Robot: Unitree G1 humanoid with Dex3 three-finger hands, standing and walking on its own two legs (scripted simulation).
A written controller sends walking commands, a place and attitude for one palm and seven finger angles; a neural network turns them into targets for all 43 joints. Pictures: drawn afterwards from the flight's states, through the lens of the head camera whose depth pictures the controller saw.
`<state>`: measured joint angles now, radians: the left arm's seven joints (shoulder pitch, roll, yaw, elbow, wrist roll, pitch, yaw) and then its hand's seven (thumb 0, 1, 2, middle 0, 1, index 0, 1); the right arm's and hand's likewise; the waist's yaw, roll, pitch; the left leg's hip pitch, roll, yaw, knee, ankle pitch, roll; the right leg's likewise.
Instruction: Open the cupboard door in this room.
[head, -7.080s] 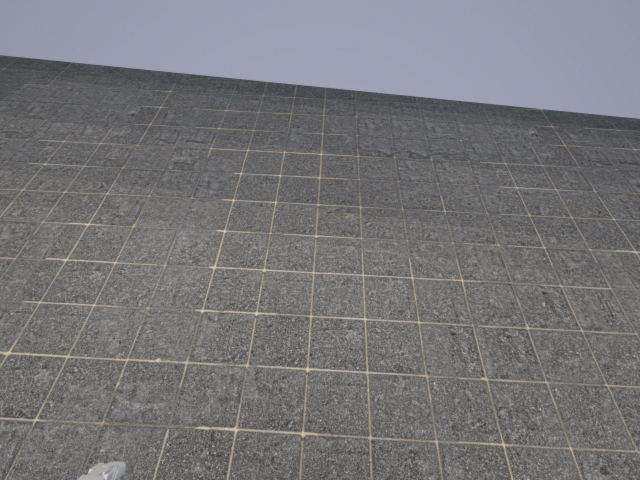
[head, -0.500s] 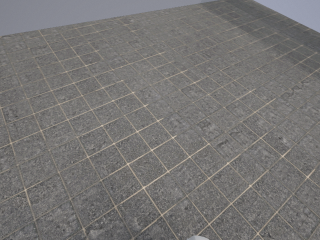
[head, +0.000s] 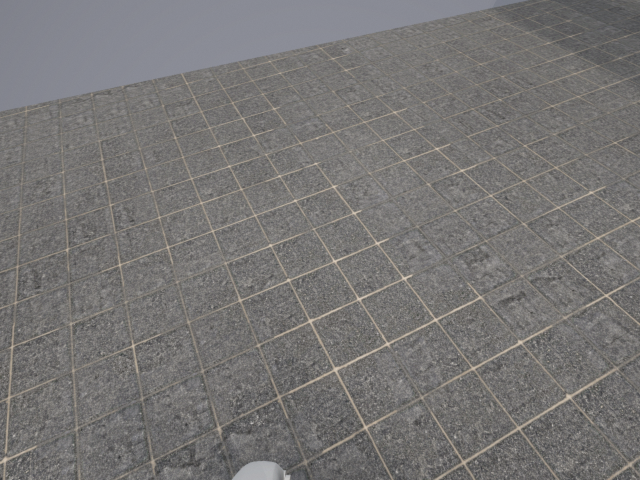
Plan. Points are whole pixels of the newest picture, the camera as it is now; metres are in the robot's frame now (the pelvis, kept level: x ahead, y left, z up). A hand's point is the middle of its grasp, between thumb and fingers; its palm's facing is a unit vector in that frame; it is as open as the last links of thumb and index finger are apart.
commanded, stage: turn or walk to find it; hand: left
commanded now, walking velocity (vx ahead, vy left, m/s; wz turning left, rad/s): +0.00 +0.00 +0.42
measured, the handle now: out of the picture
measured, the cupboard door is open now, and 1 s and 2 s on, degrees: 0 0 0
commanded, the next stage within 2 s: none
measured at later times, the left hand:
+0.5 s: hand out of the picture -0.01 +0.28 -0.17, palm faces +0.24 -0.94 -0.24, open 7.4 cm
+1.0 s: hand out of the picture -0.07 +0.22 -0.16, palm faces +0.43 -0.87 -0.24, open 7.4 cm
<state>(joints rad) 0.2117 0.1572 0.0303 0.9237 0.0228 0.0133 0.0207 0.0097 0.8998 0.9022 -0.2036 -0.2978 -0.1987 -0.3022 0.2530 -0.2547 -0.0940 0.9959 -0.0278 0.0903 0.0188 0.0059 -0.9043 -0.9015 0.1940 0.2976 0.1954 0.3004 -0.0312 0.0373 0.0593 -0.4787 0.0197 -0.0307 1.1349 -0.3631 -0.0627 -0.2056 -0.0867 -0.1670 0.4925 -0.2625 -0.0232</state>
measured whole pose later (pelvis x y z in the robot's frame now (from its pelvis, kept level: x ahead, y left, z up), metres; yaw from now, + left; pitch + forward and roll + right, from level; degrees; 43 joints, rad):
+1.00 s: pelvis -0.05 +0.02 +0.00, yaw +26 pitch -1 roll +1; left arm 0.22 0.17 0.03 0.94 0.03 0.01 0.02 0.01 0.90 0.90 -0.20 -0.30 -0.20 -0.30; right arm 0.22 -0.25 -0.08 1.00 -0.02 0.09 0.02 0.01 -0.91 -0.90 0.19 0.30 0.19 0.30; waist -0.01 0.01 0.08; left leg -0.40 0.04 0.01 0.94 -0.44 -0.07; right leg -0.21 -0.12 -0.19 0.52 -0.29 0.01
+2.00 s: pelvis -0.10 +0.00 -0.01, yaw +52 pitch -1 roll +1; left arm 0.24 0.20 0.05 0.96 0.03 0.02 0.01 0.01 0.90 0.90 -0.20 -0.30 -0.20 -0.30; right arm 0.20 -0.24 -0.07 1.00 -0.01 0.08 0.01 0.01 -0.91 -0.90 0.19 0.30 0.19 0.30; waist 0.01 -0.01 0.08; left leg -0.31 0.04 0.04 0.76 -0.45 -0.06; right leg -0.25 -0.15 -0.22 0.55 -0.28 0.01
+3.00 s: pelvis -0.14 -0.04 -0.02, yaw +76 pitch -1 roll +1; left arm 0.25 0.24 0.06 0.98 0.02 0.05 0.02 0.01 0.90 0.90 -0.20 -0.30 -0.20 -0.30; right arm 0.16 -0.21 -0.06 0.97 -0.02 0.04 0.01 0.01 -0.90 -0.90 0.19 0.30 0.19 0.30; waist 0.02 -0.06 0.08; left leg -0.26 0.02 0.07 0.60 -0.31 0.01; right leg -0.34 -0.17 -0.18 0.77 -0.46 0.05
